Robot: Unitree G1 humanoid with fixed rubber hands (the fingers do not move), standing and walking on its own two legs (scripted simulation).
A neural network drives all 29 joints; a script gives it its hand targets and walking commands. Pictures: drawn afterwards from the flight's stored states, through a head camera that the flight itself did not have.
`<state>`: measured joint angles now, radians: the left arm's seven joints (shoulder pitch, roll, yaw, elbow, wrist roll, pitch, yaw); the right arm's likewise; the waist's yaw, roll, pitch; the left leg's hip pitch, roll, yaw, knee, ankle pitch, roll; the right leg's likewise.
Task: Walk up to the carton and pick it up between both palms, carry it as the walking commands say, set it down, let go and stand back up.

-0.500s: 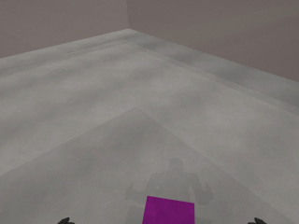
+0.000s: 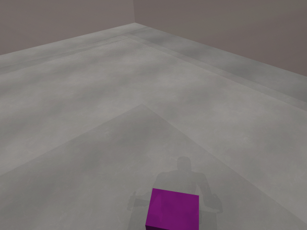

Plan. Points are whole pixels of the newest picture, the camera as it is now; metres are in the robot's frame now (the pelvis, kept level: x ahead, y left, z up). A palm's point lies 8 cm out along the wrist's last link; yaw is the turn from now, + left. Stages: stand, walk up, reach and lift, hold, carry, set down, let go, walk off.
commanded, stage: stand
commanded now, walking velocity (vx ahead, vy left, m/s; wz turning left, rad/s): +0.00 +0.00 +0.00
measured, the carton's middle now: (172, 218) +0.41 -0.05 -0.65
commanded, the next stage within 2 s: none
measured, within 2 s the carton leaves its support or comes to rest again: neither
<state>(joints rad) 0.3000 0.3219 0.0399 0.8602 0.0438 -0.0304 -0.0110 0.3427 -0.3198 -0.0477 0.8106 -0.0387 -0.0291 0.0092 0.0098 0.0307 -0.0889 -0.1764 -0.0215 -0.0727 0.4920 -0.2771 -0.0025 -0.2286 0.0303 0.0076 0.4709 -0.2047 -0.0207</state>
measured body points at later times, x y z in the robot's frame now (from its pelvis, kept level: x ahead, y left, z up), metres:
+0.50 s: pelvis -0.01 +0.00 +0.00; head -0.05 -0.01 +0.45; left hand +0.06 +0.30 -0.11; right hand +0.07 -0.29 -0.12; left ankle -0.01 +0.12 -0.74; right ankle +0.03 -0.11 -0.74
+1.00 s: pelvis -0.01 +0.00 +0.00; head -0.04 +0.00 +0.45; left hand +0.06 +0.31 -0.12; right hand +0.06 -0.29 -0.12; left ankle -0.01 +0.12 -0.74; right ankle +0.03 -0.11 -0.74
